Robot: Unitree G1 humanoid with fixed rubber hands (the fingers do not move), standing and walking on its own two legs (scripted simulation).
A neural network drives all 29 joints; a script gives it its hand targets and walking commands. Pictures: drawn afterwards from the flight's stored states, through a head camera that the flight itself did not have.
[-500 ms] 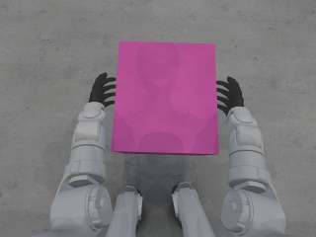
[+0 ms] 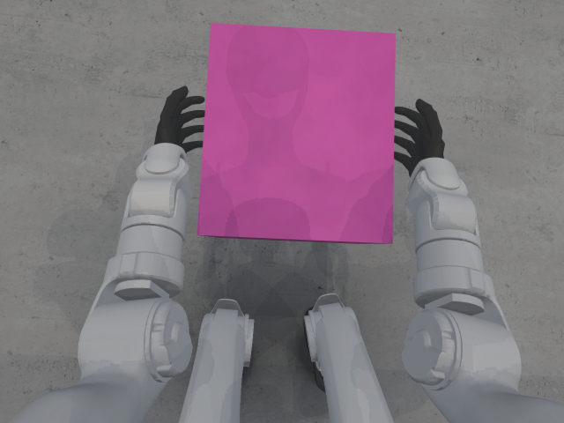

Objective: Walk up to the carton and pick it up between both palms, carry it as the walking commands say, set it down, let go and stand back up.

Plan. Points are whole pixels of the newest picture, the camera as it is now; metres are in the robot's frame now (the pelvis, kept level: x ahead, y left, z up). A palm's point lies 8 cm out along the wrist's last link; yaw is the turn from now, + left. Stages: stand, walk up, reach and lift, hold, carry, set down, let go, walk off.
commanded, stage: set down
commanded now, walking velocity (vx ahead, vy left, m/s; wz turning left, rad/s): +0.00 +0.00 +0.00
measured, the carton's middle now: (294, 151) +0.51 -0.03 -0.18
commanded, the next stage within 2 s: none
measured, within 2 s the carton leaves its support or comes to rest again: neither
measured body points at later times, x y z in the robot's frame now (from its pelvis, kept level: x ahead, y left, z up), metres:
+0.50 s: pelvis -0.02 +0.00 -0.07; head +0.29 +0.01 +0.25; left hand +0.53 +0.14 -0.19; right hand +0.50 -0.20 -0.18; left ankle +0.07 +0.11 -0.51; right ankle +0.08 -0.14 -0.51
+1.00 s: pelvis -0.03 -0.01 -0.13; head +0.33 +0.00 +0.14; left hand +0.55 +0.15 -0.29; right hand +0.52 -0.20 -0.28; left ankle +0.07 +0.11 -0.51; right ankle +0.08 -0.14 -0.51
